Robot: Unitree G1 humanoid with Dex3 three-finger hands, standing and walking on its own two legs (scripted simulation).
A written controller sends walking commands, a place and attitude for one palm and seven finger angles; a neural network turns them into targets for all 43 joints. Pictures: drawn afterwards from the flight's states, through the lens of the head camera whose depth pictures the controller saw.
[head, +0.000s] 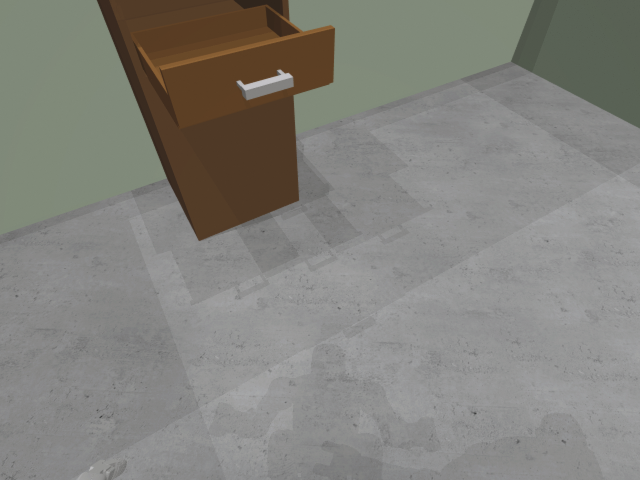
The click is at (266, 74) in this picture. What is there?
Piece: drawer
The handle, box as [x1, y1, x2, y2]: [236, 69, 293, 99]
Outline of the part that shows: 292,76 288,73 285,74 280,69 277,70 278,75 274,77 245,85 239,80 236,82 242,91 242,95 246,99 249,99 293,86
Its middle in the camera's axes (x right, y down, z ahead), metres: -0.14 -0.37 +0.91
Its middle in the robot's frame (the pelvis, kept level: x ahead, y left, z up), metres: +0.93 +0.18 +0.01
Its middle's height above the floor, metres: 0.78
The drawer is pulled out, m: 0.30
